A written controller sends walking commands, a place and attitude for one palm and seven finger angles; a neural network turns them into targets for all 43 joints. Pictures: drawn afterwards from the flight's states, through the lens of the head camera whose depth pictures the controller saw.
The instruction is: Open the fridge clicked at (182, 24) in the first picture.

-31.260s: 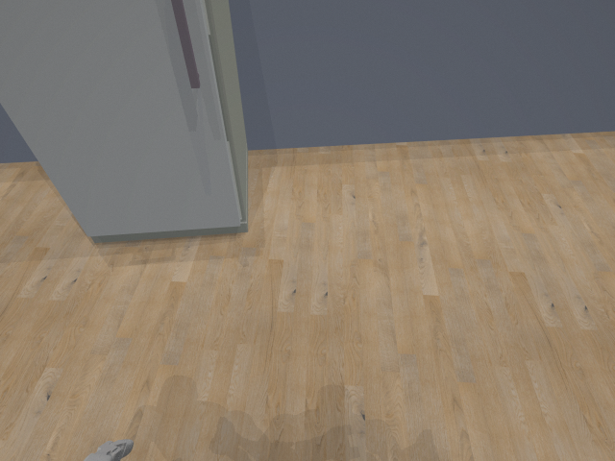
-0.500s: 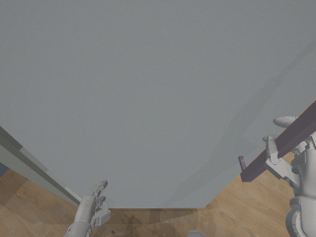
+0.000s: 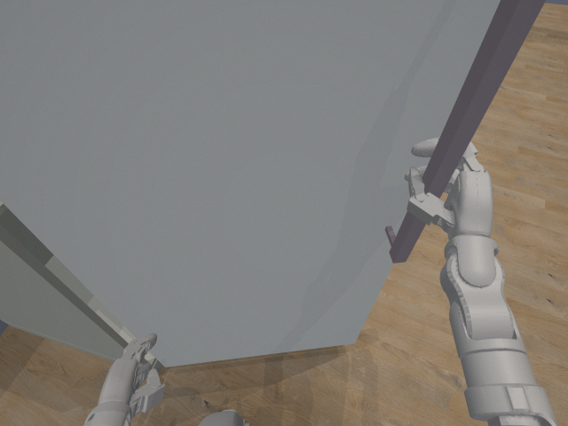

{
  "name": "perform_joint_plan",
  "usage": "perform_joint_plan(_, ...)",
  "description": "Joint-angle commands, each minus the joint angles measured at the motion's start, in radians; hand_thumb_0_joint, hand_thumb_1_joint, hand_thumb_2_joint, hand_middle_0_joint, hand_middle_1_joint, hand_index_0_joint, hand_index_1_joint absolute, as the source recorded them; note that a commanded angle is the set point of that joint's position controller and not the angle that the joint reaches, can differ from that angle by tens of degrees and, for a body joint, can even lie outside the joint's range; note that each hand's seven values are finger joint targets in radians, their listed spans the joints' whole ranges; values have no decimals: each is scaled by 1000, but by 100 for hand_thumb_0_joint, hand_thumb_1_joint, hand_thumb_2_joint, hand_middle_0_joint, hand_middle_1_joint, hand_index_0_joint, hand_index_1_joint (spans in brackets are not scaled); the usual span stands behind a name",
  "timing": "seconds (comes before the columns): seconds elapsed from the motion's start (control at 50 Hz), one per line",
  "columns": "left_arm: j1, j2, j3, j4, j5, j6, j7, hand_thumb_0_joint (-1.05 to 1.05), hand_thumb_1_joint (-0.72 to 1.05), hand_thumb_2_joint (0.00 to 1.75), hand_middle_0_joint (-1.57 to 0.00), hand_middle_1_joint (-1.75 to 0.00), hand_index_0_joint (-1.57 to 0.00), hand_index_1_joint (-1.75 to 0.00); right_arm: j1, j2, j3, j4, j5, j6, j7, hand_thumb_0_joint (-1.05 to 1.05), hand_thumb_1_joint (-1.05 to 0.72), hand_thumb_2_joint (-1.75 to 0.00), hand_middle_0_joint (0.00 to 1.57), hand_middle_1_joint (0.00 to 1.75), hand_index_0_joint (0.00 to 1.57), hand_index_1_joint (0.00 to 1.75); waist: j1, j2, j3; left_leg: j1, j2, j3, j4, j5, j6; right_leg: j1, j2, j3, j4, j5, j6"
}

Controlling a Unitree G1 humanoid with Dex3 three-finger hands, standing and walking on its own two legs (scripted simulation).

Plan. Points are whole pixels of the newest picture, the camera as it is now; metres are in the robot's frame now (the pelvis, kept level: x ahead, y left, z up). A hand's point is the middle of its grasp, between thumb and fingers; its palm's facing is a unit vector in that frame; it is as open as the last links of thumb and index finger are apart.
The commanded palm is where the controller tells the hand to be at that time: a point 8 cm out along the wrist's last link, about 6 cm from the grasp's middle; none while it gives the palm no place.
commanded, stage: stop walking and hold the door back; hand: right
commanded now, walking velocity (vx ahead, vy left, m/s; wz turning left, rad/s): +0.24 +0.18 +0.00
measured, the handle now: (444, 131) +0.42 -0.16 +0.21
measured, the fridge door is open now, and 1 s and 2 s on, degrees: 66 66 64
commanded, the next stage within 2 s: loosen the grip on the handle in 0.84 s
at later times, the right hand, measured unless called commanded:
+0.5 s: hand (412, 186) +0.39 -0.14 +0.14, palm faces +0.13 +0.98 -0.16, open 5.9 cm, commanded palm +0.36 -0.20 +0.13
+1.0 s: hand (420, 190) +0.39 -0.15 +0.14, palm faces +0.04 +0.97 -0.25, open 6.0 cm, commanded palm +0.35 -0.21 +0.14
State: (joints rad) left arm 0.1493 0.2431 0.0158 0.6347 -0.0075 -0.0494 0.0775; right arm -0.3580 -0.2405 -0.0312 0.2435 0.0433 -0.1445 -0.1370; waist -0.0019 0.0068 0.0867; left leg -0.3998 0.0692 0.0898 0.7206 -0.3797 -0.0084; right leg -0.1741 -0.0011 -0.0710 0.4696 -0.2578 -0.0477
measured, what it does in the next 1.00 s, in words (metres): steps on the spot: left foot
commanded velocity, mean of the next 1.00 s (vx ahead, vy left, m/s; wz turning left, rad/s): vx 0.02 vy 0.03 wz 0.00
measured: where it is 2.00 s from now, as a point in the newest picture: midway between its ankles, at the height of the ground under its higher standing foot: outside the picture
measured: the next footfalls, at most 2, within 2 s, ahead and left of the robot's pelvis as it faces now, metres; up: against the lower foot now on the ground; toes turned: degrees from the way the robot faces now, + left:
left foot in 0.30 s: +0.05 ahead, +0.12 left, +0.00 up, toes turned +3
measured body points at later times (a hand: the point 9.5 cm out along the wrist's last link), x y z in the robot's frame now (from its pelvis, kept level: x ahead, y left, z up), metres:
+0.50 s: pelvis +0.00 +0.01 +0.00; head +0.04 +0.02 +0.45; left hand +0.17 +0.26 -0.10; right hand +0.38 -0.19 +0.15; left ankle +0.01 +0.11 -0.74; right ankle +0.01 -0.10 -0.74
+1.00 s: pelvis -0.01 -0.01 +0.00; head +0.01 +0.00 +0.45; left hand +0.12 +0.22 -0.11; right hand +0.38 -0.20 +0.16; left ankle +0.01 +0.11 -0.74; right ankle +0.01 -0.10 -0.74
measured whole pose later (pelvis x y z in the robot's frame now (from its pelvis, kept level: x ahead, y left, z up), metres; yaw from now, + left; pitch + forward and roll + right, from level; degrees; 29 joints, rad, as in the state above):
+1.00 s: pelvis -0.01 -0.01 +0.00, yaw +2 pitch -1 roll +0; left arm 0.22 0.18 -0.02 0.66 -0.03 -0.04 0.07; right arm -0.41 -0.30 -0.09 0.38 0.02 -0.13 -0.01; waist 0.02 -0.01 0.05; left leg -0.24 0.01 0.01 0.46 -0.21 0.00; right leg -0.21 0.00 -0.09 0.46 -0.23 -0.03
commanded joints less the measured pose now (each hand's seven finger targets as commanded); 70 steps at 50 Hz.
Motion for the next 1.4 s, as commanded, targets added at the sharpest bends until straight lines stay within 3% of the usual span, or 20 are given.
perform_joint_plan(0.0, -30, 111, 23, -90, -23, -34, -9, 0, 90, 90, -20, -30, -20, -30, -545, -92, -21, -172, -23, -63, 20, 0, -90, -90, 45, 140, 45, 140, 20, -111, -199, -188, -27, -92, 278, -21, -1, 134, -329, 377, -198, 7, -177)
perform_joint_plan(0.12, 3, 91, 4, -84, -18, -32, -23, 0, 90, 90, -20, -30, -20, -30, -510, -12, 72, -217, -10, -41, 69, 0, -90, -90, 45, 140, 45, 140, 25, -124, -293, -111, -57, -43, 93, 14, -3, 281, -280, 256, -100, 486, -116)
perform_joint_plan(0.2, -27, 84, -2, -85, -16, -34, -22, 0, 90, 90, -20, -30, -20, -30, -496, -119, -26, -229, -7, -47, 60, 0, -90, -90, 45, 140, 45, 140, 11, -143, -332, 59, -70, -37, -134, 65, 0, 237, -273, 211, -41, 559, -93)
perform_joint_plan(0.26, -38, 90, -7, -93, -26, -29, -21, 0, 90, 90, -20, -30, -20, -30, -462, -160, -70, -228, -8, -56, 61, 0, -90, -90, 45, 140, 45, 140, 2, -94, -369, 323, -59, -60, -391, 299, 15, 121, -217, 155, 51, 498, -31)
perform_joint_plan(0.34, -5, 92, 27, -98, -39, -24, -19, 0, 90, 90, -20, -30, -20, -30, -355, -233, -166, -187, 12, -44, 56, 0, -90, -90, 45, 140, 45, 140, 13, 239, -430, 602, 201, -339, -314, 859, 160, -171, -22, 64, 225, -91, 56)
perform_joint_plan(0.38, -37, 74, 11, -101, -36, -24, -8, 0, 90, 90, -20, -30, -20, -30, -350, -224, -187, -168, 16, -44, 54, 0, -90, -90, 45, 140, 45, 140, -5, 223, -368, 553, 205, -299, -319, 826, 134, -170, -47, 88, 118, -218, 41)
perform_joint_plan(0.48, -60, 86, 16, -120, -25, -8, 9, 0, 90, 90, -20, -30, -20, -30, -245, -229, -204, -243, 14, -59, 44, 0, -90, -90, 45, 140, 45, 140, 0, 2, -384, 431, 61, -146, -235, 710, 20, 84, -122, 70, -64, 439, 23)
perform_joint_plan(0.52, -64, 87, 9, -123, -35, 4, -1, 0, 90, 90, -20, -30, -20, -30, -271, -194, -159, -220, 10, -53, 56, 0, -90, -90, 45, 140, 45, 140, 5, -71, -323, 332, 42, -150, -295, 490, 5, 62, -160, 109, -41, 374, 7)
perform_joint_plan(0.88, -41, 99, 13, -107, -22, -5, 18, 0, 90, 90, -20, -30, -20, -30, -246, -188, -151, -96, 8, -56, 48, 0, -90, -90, 45, 140, 45, 140, -3, 22, -300, 278, 26, -183, -352, 371, 13, 40, -144, 104, -59, 210, 10)
perform_joint_plan(0.9, -37, 101, 14, -106, -22, -3, 18, 0, 90, 90, -20, -30, -20, -30, -225, -210, -173, -97, 8, -56, 46, 0, -90, -90, 45, 140, 45, 140, -3, 35, -303, 280, 27, -182, -351, 366, 13, 36, -144, 105, -62, 204, 11)
perform_joint_plan(0.92, 20, 27, -55, -176, -58, -32, 12, 0, 90, 90, -20, -30, -20, -30, -961, -732, -481, -366, -49, -110, 8, 0, -90, -90, 45, 140, 45, 140, -11, -186, -198, 219, -17, -116, -291, 24, 0, 0, -38, 56, -151, 106, 43)
perform_joint_plan(0.94, 55, 89, 48, -63, 2, -59, 0, 0, 90, 90, -20, -30, -20, -30, -633, -313, -246, 96, -79, 16, 120, 0, -78, -84, 45, 140, 45, 140, 15, 63, -433, 247, -88, -35, -261, 289, 55, 72, -42, 2, -78, 308, 51)
perform_joint_plan(0.96, 94, 120, 56, -84, -24, -68, -15, 0, 90, 90, -20, -30, -20, -30, -540, -245, -204, 24, -18, 3, 128, 0, -66, -78, 45, 140, 45, 140, 46, 164, -386, 198, -115, -11, -269, 337, 42, 55, -60, 49, -64, 365, 58)
perform_joint_plan(1.02, 64, 137, 46, -85, -20, -83, -26, 0, 90, 90, -20, -30, -20, -30, -478, -255, -257, 20, 40, 8, 146, 0, -30, -61, 45, 140, 45, 140, 1, -15, -403, 156, -113, -44, -281, 234, 44, 94, -42, 61, -64, 217, 53)
perform_joint_plan(1.04, 56, 126, 33, -91, -15, -93, -41, 0, 90, 90, -20, -30, -20, -30, -519, -159, -157, -41, 49, -10, 143, 0, -17, -55, 45, 140, 45, 140, 11, -57, -389, 144, -104, -45, -279, 195, 44, 85, -33, 70, -71, 140, 54)
perform_joint_plan(1.1, 52, 132, 31, -84, -12, -107, -67, 0, 90, 90, -20, -30, -20, -30, -433, -183, -156, -9, -4, -39, 97, 0, 19, -37, 45, 140, 45, 140, 2, -122, -270, 102, -90, -62, -272, 133, 53, -9, -27, 77, -64, 3, 42)
perform_joint_plan(1.16, 60, 146, 35, -88, -13, -97, -72, 0, 90, 90, -20, -30, -20, -30, -433, -208, -155, 49, -47, -36, 72, 0, 55, -20, 42, 137, 42, 137, 30, 60, -214, 83, -87, -68, -285, 60, 37, -106, -22, 68, -50, -62, 18)
perform_joint_plan(1.3, 55, 136, 50, -80, -25, -88, -58, 0, 90, 90, -20, -30, -20, -30, -506, -219, -145, -43, -2, -53, 105, 0, 55, -20, 33, 125, 33, 125, 19, -11, -317, 148, -70, -123, -311, 42, 39, -72, -7, 33, -4, -28, 11)
perform_joint_plan(1.32, 62, 149, 51, -65, -19, -83, -49, 0, 90, 90, -20, -30, -20, -30, -543, -335, -240, -31, -7, -64, 93, 0, 55, -20, 32, 123, 32, 123, 18, -25, -340, 161, -71, -128, -300, 78, 40, -66, -8, 36, 5, 7, 10)
perform_joint_plan(1.38, 69, 133, 51, -61, -19, -79, -50, 0, 90, 90, -20, -30, -20, -30, -490, -274, -202, -60, 0, -92, 90, 0, 55, -20, 28, 118, 28, 118, 11, -31, -375, 205, -74, -123, -277, 214, 40, -50, -4, 30, 22, 117, 11)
